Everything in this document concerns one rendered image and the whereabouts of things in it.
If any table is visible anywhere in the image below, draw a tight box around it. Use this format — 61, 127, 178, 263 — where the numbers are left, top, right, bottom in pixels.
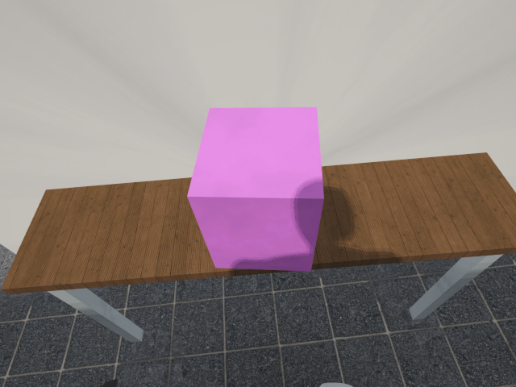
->
0, 152, 516, 343

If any carton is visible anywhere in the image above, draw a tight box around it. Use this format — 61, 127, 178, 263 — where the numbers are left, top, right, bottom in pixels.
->
187, 107, 324, 272

